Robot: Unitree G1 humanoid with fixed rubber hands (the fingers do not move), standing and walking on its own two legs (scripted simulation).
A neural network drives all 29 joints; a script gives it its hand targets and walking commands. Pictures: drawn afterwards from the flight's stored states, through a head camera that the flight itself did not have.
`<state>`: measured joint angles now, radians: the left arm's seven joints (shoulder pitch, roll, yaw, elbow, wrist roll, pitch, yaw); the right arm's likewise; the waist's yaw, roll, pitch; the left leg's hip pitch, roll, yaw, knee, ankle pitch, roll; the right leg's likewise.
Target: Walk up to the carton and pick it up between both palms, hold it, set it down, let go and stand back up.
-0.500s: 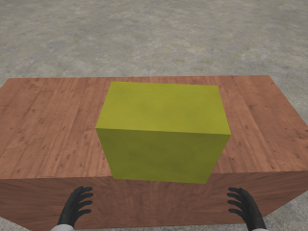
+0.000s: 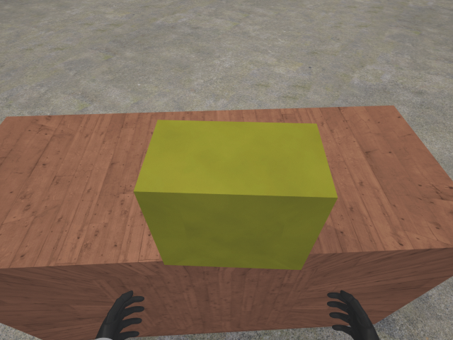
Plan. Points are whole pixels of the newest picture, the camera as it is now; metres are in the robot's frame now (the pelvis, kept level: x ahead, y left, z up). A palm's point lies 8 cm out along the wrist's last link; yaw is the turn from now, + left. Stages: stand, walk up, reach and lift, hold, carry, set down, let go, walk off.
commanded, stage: let go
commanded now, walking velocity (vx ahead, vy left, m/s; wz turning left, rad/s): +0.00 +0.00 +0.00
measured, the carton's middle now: (234, 200) +0.37 +0.01 +0.04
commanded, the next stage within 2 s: stand in 0.44 s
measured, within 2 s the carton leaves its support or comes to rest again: neither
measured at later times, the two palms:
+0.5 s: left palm (113, 330) +0.16 +0.22 -0.07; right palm (369, 335) +0.16 -0.23 -0.07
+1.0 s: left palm out of the picture +0.05 +0.25 -0.13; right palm out of the picture +0.03 -0.23 -0.13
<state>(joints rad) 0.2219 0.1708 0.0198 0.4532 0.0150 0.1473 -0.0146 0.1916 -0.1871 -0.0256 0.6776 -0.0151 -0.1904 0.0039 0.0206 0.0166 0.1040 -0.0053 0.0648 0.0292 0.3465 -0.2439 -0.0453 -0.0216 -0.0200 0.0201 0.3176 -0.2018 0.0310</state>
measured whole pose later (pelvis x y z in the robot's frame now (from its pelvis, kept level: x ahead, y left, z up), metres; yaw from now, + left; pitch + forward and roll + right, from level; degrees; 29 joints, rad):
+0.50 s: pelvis +0.00 +0.00 +0.00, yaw +0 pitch -5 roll -1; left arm 0.18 0.16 0.02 0.47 0.03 0.13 -0.02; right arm 0.16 -0.21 -0.03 0.72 -0.02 -0.22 -0.01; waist 0.02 0.01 0.08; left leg -0.03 0.07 0.03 0.39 -0.26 -0.04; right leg -0.05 -0.02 0.02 0.36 -0.22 0.04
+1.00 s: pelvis -0.02 +0.01 -0.01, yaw +1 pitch +0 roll +0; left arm 0.30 0.20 0.03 0.76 0.03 -0.02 0.00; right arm 0.29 -0.20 -0.03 0.88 -0.04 0.00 0.02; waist 0.00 0.00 -0.01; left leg -0.24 0.04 0.02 0.53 -0.29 -0.02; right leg -0.26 -0.05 0.02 0.51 -0.25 0.05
